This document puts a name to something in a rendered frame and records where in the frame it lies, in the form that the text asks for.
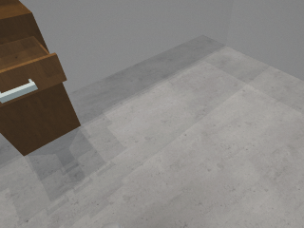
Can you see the drawer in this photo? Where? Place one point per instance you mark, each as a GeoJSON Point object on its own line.
{"type": "Point", "coordinates": [26, 59]}

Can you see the cabinet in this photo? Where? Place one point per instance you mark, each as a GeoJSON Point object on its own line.
{"type": "Point", "coordinates": [42, 117]}

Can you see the handle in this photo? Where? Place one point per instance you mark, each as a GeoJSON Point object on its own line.
{"type": "Point", "coordinates": [18, 91]}

